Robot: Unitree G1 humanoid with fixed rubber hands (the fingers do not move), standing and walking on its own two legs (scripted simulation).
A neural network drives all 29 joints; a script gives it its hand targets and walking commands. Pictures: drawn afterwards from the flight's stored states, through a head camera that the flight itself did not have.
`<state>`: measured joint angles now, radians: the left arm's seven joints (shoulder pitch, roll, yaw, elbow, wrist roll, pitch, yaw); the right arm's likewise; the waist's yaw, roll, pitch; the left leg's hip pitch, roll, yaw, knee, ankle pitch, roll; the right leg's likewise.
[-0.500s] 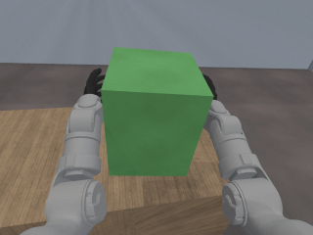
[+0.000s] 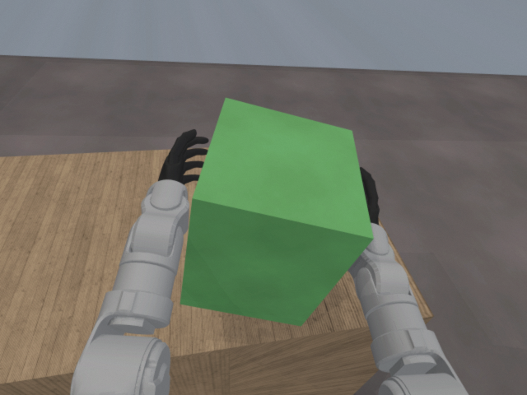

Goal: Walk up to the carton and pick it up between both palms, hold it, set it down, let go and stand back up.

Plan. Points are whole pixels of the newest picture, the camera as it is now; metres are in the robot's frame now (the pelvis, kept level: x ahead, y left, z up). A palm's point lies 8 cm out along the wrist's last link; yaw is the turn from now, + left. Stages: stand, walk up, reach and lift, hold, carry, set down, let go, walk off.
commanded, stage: set down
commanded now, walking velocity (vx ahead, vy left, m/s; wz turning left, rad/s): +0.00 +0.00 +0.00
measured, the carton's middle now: (265, 218) +0.37 -0.01 +0.10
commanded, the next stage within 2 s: none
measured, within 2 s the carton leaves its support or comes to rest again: neither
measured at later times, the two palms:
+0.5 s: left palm (164, 194) +0.40 +0.14 +0.13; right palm (355, 218) +0.35 -0.15 +0.11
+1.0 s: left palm (173, 191) +0.43 +0.13 +0.10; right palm (349, 222) +0.37 -0.16 +0.08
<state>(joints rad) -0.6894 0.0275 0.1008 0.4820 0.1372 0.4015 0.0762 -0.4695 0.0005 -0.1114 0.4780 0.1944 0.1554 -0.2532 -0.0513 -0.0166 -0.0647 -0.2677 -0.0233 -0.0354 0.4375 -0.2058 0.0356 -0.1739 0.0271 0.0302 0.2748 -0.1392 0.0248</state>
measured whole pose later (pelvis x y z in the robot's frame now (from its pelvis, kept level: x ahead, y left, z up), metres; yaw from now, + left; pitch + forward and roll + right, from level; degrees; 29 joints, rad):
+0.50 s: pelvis -0.01 +0.00 +0.00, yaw +0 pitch +1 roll -2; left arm -0.71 0.02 0.27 0.70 0.17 0.22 0.00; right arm -0.54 0.07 -0.20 0.61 0.00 0.11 -0.21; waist -0.05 -0.02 -0.06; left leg -0.24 -0.02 -0.04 0.44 -0.20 0.04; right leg -0.15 0.03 0.03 0.27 -0.14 0.02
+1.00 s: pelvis +0.01 +0.00 +0.00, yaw +0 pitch +2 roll -2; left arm -0.74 0.03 0.26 0.78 0.17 0.13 -0.03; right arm -0.51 0.09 -0.22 0.63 -0.04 0.01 -0.23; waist -0.05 -0.02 -0.01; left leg -0.24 -0.02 -0.04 0.44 -0.23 0.04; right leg -0.15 0.03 0.03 0.27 -0.16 0.03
